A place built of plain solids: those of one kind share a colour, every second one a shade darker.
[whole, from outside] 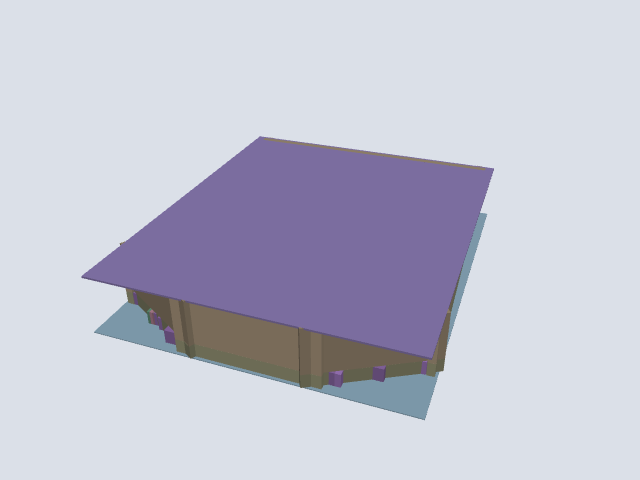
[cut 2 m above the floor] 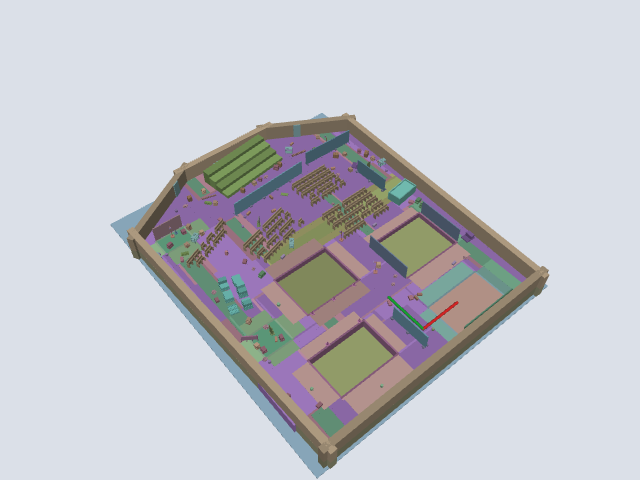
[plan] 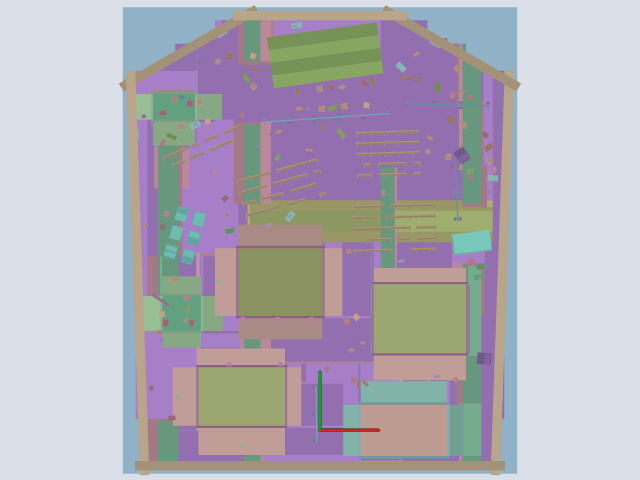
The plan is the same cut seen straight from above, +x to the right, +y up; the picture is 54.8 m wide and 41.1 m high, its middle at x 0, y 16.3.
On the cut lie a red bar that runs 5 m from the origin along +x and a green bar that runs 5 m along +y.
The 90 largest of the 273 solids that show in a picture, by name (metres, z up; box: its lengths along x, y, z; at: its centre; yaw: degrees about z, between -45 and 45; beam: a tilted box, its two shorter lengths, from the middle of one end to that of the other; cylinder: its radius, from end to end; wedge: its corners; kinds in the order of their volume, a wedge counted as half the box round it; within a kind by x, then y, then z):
{
 "floor_ground_1": {"box": [0.98, 15.1, 1.5], "at": [-15.29, 19.05, -0.75]},
 "floor_ground_2": {"box": [0.9, 5.8, 1.5], "at": [-14.35, 17.8, -0.75]},
 "floor_ground_3": {"box": [3.18, 6.1, 1.5], "at": [-14.19, 4.05, -0.75]},
 "floor_ground_4": {"box": [4.0, 1.8, 1.5], "at": [-12.5, 29.9, -0.75]},
 "floor_ground_5": {"box": [1.2, 5.8, 1.5], "at": [-11.2, 17.8, -0.75]},
 "floor_ground_6": {"box": [1.6, 11.2, 1.5], "at": [-9.8, 20.8, -0.75]},
 "floor_ground_7": {"box": [2.1, 4.3, 1.5], "at": [-9.45, 30.95, -0.75]},
 "floor_ground_8": {"box": [1.6, 7.2, 1.5], "at": [-8.2, 23.0, -0.75]},
 "floor_ground_9": {"box": [1.8, 3.8, 1.5], "at": [-8.1, 17.5, -0.75]},
 "floor_ground_10": {"box": [1.0, 8.52, 1.5], "at": [-7.9, 30.86, -0.75]},
 "floor_ground_11": {"box": [3.2, 4.9, 1.5], "at": [-5.8, 28.85, -0.75]},
 "floor_ground_12": {"box": [5.0, 2.3, 1.5], "at": [-0.5, -0.95, -0.75]},
 "floor_ground_13": {"box": [3.6, 3.6, 1.5], "at": [0.2, 2.2, -0.75]},
 "floor_ground_14": {"box": [3.2, 1.7, 1.5], "at": [0.4, 4.85, -0.75]},
 "floor_ground_15": {"box": [9.4, 11.1, 1.5], "at": [0.5, 25.25, -0.75]},
 "floor_ground_16": {"box": [9.1, 4.32, 1.5], "at": [0.65, 32.96, -0.75]},
 "floor_ground_17": {"box": [7.4, 1.4, 1.5], "at": [0.7, 7.1, -0.75]},
 "floor_ground_18": {"box": [4.2, 1.8, 1.5], "at": [2.3, 8.7, -0.75]},
 "floor_ground_19": {"box": [1.3, 3.5, 1.5], "at": [2.65, 3.95, -0.75]},
 "floor_ground_20": {"box": [2.5, 6.3, 1.5], "at": [3.15, 12.95, -0.75]},
 "floor_ground_21": {"box": [1.4, 12.62, 1.5], "at": [5.9, 28.81, -0.75]},
 "floor_ground_22": {"box": [4.7, 2.2, 1.5], "at": [8.95, 15.0, -0.75]},
 "floor_ground_23": {"box": [5.1, 5.2, 1.5], "at": [9.15, 30.5, -0.75]},
 "floor_ground_24": {"box": [5.3, 5.6, 1.5], "at": [9.25, 25.1, -0.75]},
 "floor_ground_25": {"box": [5.6, 2.6, 1.5], "at": [9.4, 21.0, -0.75]},
 "floor_ground_26": {"box": [2.8, 1.8, 1.5], "at": [12.7, 15.2, -0.75]},
 "floor_ground_27": {"box": [1.0, 12.42, 1.5], "at": [14.3, 3.59, -0.75]},
 "floor_ground_28": {"box": [0.7, 6.3, 1.5], "at": [14.45, 12.95, -0.75]},
 "floor_ground_29": {"box": [0.5, 11.1, 1.5], "at": [14.55, 25.25, -0.75]},
 "floor_ground_30": {"box": [0.98, 29.8, 1.5], "at": [15.29, 15.9, -0.75]},
 "wall_1": {"box": [0.8, 34.66, 5.2], "at": [-15.61, 13.49, 2.6], "yaw": 2.0},
 "wall_2": {"box": [13.4, 0.8, 5.2], "at": [-11.21, 32.72, 2.6], "yaw": 30.0},
 "wall_3": {"box": [31.7, 0.8, 5.2], "at": [0.0, -3.02, 2.6]},
 "wall_4": {"box": [14.9, 0.8, 5.2], "at": [0.0, 35.52, 2.6]},
 "wall_5": {"box": [13.4, 0.8, 5.2], "at": [11.21, 32.72, 2.6], "yaw": -30.0},
 "wall_6": {"box": [0.8, 34.66, 5.2], "at": [15.61, 13.49, 2.6], "yaw": -2.0},
 "ceil_hall_1": {"box": [33.76, 39.94, 0.2], "at": [0.0, 16.25, 5.1]},
 "floor_apron_bay_1": {"box": [2.0, 5.0, 1.5], "at": [-11.6, 2.9, -0.75]},
 "floor_apron_bay_2": {"box": [1.8, 5.8, 1.5], "at": [-8.1, 12.7, -0.75]},
 "floor_apron_bay_3": {"box": [7.4, 2.3, 1.5], "at": [-6.7, -0.95, -0.75]},
 "floor_apron_bay_4": {"box": [7.4, 1.4, 1.5], "at": [-6.7, 6.3, -0.75]},
 "floor_apron_bay_5": {"box": [7.2, 1.8, 1.5], "at": [-3.4, 8.7, -0.75]},
 "floor_apron_bay_6": {"box": [7.2, 1.8, 1.5], "at": [-3.4, 16.7, -0.75]},
 "floor_apron_bay_7": {"box": [1.2, 5.0, 1.5], "at": [-2.2, 2.9, -0.75]},
 "floor_apron_bay_8": {"box": [1.5, 5.8, 1.5], "at": [1.15, 12.7, -0.75]},
 "floor_apron_bay_9": {"box": [7.9, 2.1, 1.5], "at": [8.55, 5.35, -0.75]},
 "floor_apron_bay_10": {"box": [7.9, 1.2, 1.5], "at": [8.55, 13.3, -0.75]},
 "wall_foot_1": {"box": [0.8, 34.66, 1.5], "at": [-15.61, 13.49, -0.75], "yaw": 2.0},
 "wall_foot_2": {"box": [13.4, 0.8, 1.5], "at": [-11.21, 32.72, -0.75], "yaw": 30.0},
 "wall_foot_3": {"box": [31.7, 0.8, 1.5], "at": [0.0, -3.02, -0.75]},
 "wall_foot_4": {"box": [14.9, 0.8, 1.5], "at": [0.0, 35.52, -0.75]},
 "wall_foot_5": {"box": [13.4, 0.8, 1.5], "at": [11.21, 32.72, -0.75], "yaw": -30.0},
 "wall_foot_6": {"box": [0.8, 34.66, 1.5], "at": [15.61, 13.49, -0.75], "yaw": -2.0},
 "floor_base_1": {"box": [33.76, 39.94, 0.1], "at": [0.0, 16.25, -1.55]},
 "floor_aisle_1": {"box": [1.8, 3.02, 1.5], "at": [-13.0, -1.11, -0.75]},
 "floor_aisle_2": {"box": [1.8, 5.8, 1.5], "at": [-13.0, 17.8, -0.75]},
 "floor_aisle_3": {"box": [1.8, 3.0, 1.5], "at": [-13.0, 22.2, -0.75]},
 "floor_aisle_4": {"box": [1.4, 6.8, 1.5], "at": [-5.8, 22.8, -0.75]},
 "floor_aisle_5": {"box": [1.4, 3.52, 1.5], "at": [-5.8, 33.36, -0.75]},
 "floor_aisle_6": {"box": [1.2, 8.1, 1.5], "at": [5.8, 18.45, -0.75]},
 "floor_aisle_7": {"box": [1.6, 3.1, 1.5], "at": [13.0, 20.95, -0.75]},
 "floor_aisle_8": {"box": [1.6, 5.6, 1.5], "at": [13.0, 25.3, -0.75]},
 "floor_aisle_9": {"box": [1.6, 3.5, 1.5], "at": [13.0, 29.85, -0.75]},
 "floor_aisle_10": {"box": [1.5, 4.5, 1.5], "at": [13.05, 0.05, -0.75]},
 "floor_aisle_11": {"box": [1.1, 4.3, 1.5], "at": [13.25, 11.95, -0.75]},
 "floor_void_bay_1": {"box": [7.4, 5.0, 0.42], "at": [-6.7, 2.9, -1.29]},
 "floor_void_bay_2": {"box": [7.2, 5.8, 0.8], "at": [-3.4, 12.7, -1.1]},
 "floor_void_bay_3": {"box": [7.9, 5.9, 0.84], "at": [8.55, 9.55, -1.08]},
 "floor_void_pit_1": {"box": [7.4, 4.4, 1.5], "at": [7.2, 0.0, -0.75]},
 "floor_aisle_cross_1": {"box": [6.2, 1.2, 1.5], "at": [-2.9, 18.2, -0.75]},
 "floor_aisle_cross_2": {"box": [5.0, 1.8, 1.5], "at": [2.7, 17.9, -0.75]},
 "floor_aisle_cross_3": {"box": [8.4, 1.8, 1.5], "at": [10.6, 17.9, -0.75]},
 "wall_bank_1": {"box": [9.5, 1.1, 1.84], "at": [0.22, 33.75, 0.92], "yaw": 7.7},
 "wall_bank_2": {"box": [9.5, 1.1, 1.38], "at": [0.37, 32.66, 0.69], "yaw": 7.7},
 "wall_bank_3": {"box": [9.5, 1.1, 0.92], "at": [0.52, 31.57, 0.46], "yaw": 7.7},
 "floor_apron_patch_1": {"box": [2.08, 3.0, 1.5], "at": [-14.74, 10.0, -0.75]},
 "floor_apron_patch_2": {"box": [3.6, 2.0, 1.5], "at": [-12.5, 25.4, -0.75]},
 "floor_apron_patch_3": {"box": [3.3, 1.2, 1.5], "at": [-11.85, 7.7, -0.75]},
 "floor_apron_patch_4": {"box": [3.3, 1.5, 1.5], "at": [-11.85, 12.45, -0.75]},
 "floor_apron_patch_5": {"box": [2.1, 2.2, 1.5], "at": [-9.45, 27.7, -0.75]},
 "floor_apron_pit_1": {"box": [1.3, 4.4, 1.5], "at": [2.65, 0.0, -0.75]},
 "floor_apron_pit_2": {"box": [7.4, 1.8, 1.5], "at": [7.2, 3.3, -0.75]},
 "floor_apron_pit_3": {"box": [1.2, 4.4, 1.5], "at": [11.7, 0.0, -0.75]},
 "floor_under_aisle_cross_1": {"box": [11.2, 0.6, 1.5], "at": [-0.4, 19.1, -0.75]},
 "floor_under_aisle_cross_2": {"box": [5.0, 0.9, 1.5], "at": [2.7, 16.55, -0.75]},
 "floor_under_aisle_cross_3": {"box": [8.2, 0.9, 1.5], "at": [10.7, 16.55, -0.75]},
 "floor_fixed_patch_1": {"box": [3.6, 2.2, 1.5], "at": [-12.5, 27.7, -0.75]},
 "floor_fixed_patch_2": {"box": [3.3, 3.0, 1.5], "at": [-11.85, 10.0, -0.75]},
 "floor_under_aisle_1": {"box": [0.9, 7.0, 1.5], "at": [-6.95, 22.9, -0.75]},
 "floor_under_aisle_2": {"box": [0.9, 7.0, 1.5], "at": [-4.65, 22.9, -0.75]}
}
